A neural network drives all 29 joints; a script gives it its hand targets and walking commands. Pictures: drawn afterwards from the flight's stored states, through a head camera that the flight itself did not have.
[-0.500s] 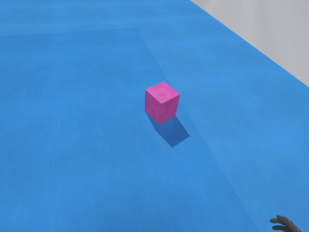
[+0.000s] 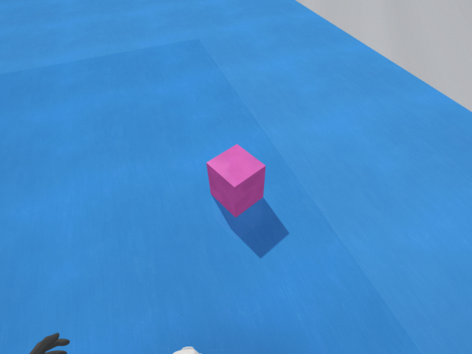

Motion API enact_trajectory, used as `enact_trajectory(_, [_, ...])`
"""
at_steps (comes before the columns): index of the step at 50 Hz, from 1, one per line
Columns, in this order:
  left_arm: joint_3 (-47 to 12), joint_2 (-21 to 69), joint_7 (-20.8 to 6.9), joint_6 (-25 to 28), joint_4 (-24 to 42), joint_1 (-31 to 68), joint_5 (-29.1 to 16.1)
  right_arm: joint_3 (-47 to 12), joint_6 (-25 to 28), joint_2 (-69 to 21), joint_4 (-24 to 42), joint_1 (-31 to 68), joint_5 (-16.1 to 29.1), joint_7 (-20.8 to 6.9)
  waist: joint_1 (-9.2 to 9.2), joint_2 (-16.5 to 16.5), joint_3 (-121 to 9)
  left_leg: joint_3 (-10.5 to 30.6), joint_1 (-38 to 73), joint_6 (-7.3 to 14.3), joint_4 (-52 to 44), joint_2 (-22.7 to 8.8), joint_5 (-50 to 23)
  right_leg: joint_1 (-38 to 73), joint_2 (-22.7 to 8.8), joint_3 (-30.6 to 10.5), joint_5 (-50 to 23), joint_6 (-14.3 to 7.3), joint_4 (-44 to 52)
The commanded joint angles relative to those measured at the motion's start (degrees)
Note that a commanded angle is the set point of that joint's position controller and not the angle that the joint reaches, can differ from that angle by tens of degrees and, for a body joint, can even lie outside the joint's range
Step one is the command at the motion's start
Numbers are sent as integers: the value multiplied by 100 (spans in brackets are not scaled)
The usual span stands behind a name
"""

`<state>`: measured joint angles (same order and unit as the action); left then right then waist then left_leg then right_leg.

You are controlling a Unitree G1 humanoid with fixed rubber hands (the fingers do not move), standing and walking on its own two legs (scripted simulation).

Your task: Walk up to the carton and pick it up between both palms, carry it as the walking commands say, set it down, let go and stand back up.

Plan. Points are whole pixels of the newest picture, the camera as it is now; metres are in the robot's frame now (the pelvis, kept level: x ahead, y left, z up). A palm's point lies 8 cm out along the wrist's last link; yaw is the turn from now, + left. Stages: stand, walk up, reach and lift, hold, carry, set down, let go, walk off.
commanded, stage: walk up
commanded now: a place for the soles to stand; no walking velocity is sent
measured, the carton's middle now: (236, 180) +1.02 +0.01 -0.64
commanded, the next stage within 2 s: none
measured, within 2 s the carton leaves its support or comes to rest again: neither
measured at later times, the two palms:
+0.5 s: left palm (95, 251) +0.35 +0.31 -0.07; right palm (445, 294) +0.24 -0.37 -0.07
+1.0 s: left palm (117, 211) +0.47 +0.30 -0.09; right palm (395, 184) +0.50 -0.37 -0.06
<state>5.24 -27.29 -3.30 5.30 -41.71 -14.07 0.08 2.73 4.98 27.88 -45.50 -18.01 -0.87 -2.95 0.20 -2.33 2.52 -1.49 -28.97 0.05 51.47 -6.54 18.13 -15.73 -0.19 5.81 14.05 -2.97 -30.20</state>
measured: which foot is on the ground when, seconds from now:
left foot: up 0.00-0.14, down 0.16-0.52, up 0.54-0.84, down 0.86-1.00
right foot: down 0.00-0.18, up 0.20-0.50, down 0.52-0.86, up 0.88-1.00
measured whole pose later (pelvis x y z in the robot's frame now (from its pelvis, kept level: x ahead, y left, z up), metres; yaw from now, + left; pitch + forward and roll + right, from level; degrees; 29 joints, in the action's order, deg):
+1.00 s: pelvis +0.40 -0.03 -0.01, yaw +0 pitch -1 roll +1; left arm 3.1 -27.3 -2.3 4.1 -44.4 -19.0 0.5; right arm 4.5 5.7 27.9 -42.4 -16.5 -0.4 -2.3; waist 0.0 2.7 2.4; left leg -5.1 -18.8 1.6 34.0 -2.0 14.4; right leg -25.3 -2.8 0.5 24.6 -1.3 -56.1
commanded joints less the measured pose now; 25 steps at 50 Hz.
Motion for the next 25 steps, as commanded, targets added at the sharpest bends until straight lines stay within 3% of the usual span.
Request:
enact_trajectory(1, [313, -1290, -10, 90, 332, -186, 37, 285, 38, 855, 283, 70, -17, -92, 149, 1096, -37, -118, 20, -8, -883, -40, -516, -28, -1437, -1302, 713, -1076, 1524])
enact_trajectory(5, [247, -1346, -50, 22, 407, -53, 65, 345, 89, 848, 313, 310, 14, -163, 72, 1001, 98, -506, 837, 98, -1733, 259, -855, -460, -1399, -1217, 1388, -932, 1439])
enact_trajectory(7, [132, -1151, -31, 2, 414, -99, 86, 426, 146, 948, 195, -102, -5, -113, -200, 563, -61, -482, 1861, 212, -2080, 432, -619, -797, -1197, -1011, 1033, -755, 670])
enact_trajectory(8, [35, -947, -4, 8, 419, -212, 78, 508, 189, 1110, 40, -686, -33, -36, -491, 2, -397, -145, 2763, 339, -2389, 337, -181, -1034, -914, -674, 243, -603, -467])
enact_trajectory(9, [-39, -682, 19, 13, 521, -254, 8, 636, 240, 1585, 33, -1226, -98, 60, -793, -1169, -688, 2130, 3588, 881, -3146, -1113, 1099, -2201, -218, -55, 147, -151, -2397])
enact_trajectory(10, [31, -941, 78, -19, 478, -318, 4, 697, 240, 1896, 172, -1228, 39, 87, -742, -992, -741, 3800, 3615, 1585, -3832, -1928, 1793, -2846, 83, -547, 1394, 37, -3321])
enact_trajectory(11, [108, -1264, 131, -48, 285, -337, -1, 663, 226, 1750, 293, -717, 116, 88, -504, -248, -533, 3375, 3250, 1732, -3696, -1859, 1677, -2924, -199, -1085, 1189, 67, -3734])
enact_trajectory(12, [111, -1227, 125, -36, 157, -391, -22, 599, 204, 1554, 366, -472, 147, 93, -347, -146, -320, 2738, 2872, 1642, -3617, -1632, 1171, -2854, -351, -1152, 1015, 96, -3664])
enact_trajectory(13, [106, -1128, 108, -34, 92, -465, 4, 540, 192, 1340, 426, -291, 150, 101, -206, -177, -116, 2075, 2480, 1456, -3640, -1394, 836, -2671, -553, -1131, 886, 146, -3248])
enact_trajectory(14, [79, -1035, 63, -31, 26, -551, 15, 515, 187, 1266, 451, -183, 100, 109, -174, -390, -23, 1479, 2127, 1344, -3635, -1177, 383, -2334, -670, -952, 820, 203, -2685])
enact_trajectory(15, [66, -942, 0, -51, -56, -607, 32, 517, 182, 1286, 461, -181, 35, 100, -186, -605, -34, 1137, 1894, 1335, -3596, -1016, -12, -2017, -638, -728, 742, 258, -2389])
enact_trajectory(17, [91, -847, -78, -101, -12, -379, 58, 535, 198, 1369, 495, -264, -10, 68, -246, -712, -20, 886, 1645, 1383, -3661, -1017, -135, -1715, -606, -506, 533, 301, -1951])
enact_trajectory(22, [175, -776, -195, -73, 3, 102, 84, 519, 154, 1467, 571, 72, 43, 3, -180, -716, 55, 483, 1039, 1133, -3551, -841, 652, -750, -401, -177, -278, 240, -698])
enact_trajectory(24, [241, -812, -181, -44, -96, -43, 92, 475, 93, 1431, 557, 154, 68, -5, -27, -469, -43, 344, 766, 1024, -3061, -764, 851, -40, -208, -38, -407, 169, -299])
enact_trajectory(25, [297, -911, -141, -20, -166, -239, 114, 403, 72, 1261, 524, 40, 44, 8, 87, -179, -153, 203, 493, 938, -2510, -655, 834, 523, -136, -92, -171, 104, -216])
